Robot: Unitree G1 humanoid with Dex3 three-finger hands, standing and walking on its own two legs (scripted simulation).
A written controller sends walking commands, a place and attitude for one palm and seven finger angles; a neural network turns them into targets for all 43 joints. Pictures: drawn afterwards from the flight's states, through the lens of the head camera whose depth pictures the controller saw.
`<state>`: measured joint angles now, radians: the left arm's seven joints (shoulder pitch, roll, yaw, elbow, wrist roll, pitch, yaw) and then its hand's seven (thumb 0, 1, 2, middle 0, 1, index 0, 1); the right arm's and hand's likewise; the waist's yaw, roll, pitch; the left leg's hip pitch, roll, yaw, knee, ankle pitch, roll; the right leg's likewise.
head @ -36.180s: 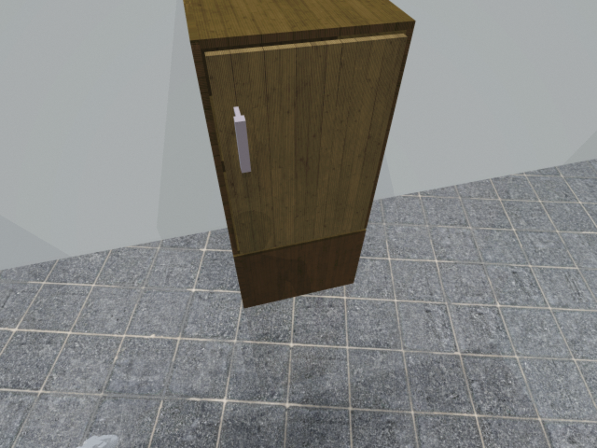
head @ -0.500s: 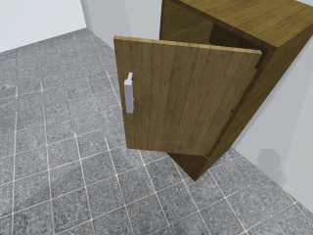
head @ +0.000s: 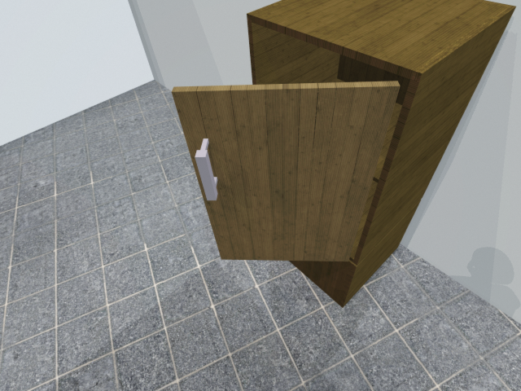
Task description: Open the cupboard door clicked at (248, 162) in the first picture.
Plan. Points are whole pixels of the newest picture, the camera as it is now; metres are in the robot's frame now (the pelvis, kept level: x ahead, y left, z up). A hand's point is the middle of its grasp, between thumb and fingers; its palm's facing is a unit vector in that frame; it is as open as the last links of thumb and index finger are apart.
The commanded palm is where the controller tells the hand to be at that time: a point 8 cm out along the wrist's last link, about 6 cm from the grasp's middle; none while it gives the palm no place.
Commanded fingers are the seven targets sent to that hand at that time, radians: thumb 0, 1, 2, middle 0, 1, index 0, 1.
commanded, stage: come to a stop and stand still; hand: left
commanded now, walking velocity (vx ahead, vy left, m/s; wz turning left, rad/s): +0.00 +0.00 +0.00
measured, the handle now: (208, 170) +0.54 +0.14 +0.02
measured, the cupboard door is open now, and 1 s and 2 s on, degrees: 44 44 44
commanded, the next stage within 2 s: look again from close up in 0.84 s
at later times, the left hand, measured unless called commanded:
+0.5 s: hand out of the picture +0.01 +0.13 -0.17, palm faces +0.04 -0.97 -0.22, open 7.3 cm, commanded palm none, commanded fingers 0.00 0.90 0.90 -0.20 -0.30 -0.20 -0.30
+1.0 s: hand out of the picture +0.03 +0.12 -0.17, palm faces +0.06 -0.97 -0.22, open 7.3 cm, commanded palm none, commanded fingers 0.00 0.90 0.90 -0.20 -0.30 -0.20 -0.30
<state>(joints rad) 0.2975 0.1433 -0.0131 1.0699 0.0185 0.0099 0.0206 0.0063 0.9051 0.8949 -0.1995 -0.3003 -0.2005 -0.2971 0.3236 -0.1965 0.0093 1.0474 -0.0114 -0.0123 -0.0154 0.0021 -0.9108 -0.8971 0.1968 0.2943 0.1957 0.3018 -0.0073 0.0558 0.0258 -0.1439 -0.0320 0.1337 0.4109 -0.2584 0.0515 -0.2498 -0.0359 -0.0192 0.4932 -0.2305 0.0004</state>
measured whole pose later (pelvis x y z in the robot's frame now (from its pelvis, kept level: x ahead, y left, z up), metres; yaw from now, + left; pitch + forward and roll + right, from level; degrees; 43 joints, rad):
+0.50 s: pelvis +0.02 -0.05 +0.00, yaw +1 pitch +0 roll +1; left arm 0.28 0.13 -0.01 1.14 0.02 -0.02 0.03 0.02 0.93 0.89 -0.20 -0.30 -0.20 -0.30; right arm 0.29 -0.14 0.02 1.13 -0.01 -0.03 -0.03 0.00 -0.91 -0.90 0.20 0.29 0.19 0.30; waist 0.00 0.03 0.03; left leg -0.11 0.03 0.09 0.40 -0.27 -0.02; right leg -0.20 0.02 -0.07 0.47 -0.26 -0.06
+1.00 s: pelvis +0.03 -0.06 +0.00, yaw +2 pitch +0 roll +1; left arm 0.27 0.15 0.00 1.12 0.01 -0.02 0.03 0.01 0.92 0.89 -0.20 -0.30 -0.20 -0.30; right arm 0.29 -0.14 0.01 1.14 -0.01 -0.02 -0.04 0.00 -0.91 -0.90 0.20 0.29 0.19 0.30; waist 0.00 0.02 0.04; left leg -0.10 0.06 0.07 0.38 -0.28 -0.04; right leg -0.17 0.05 -0.09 0.42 -0.25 -0.08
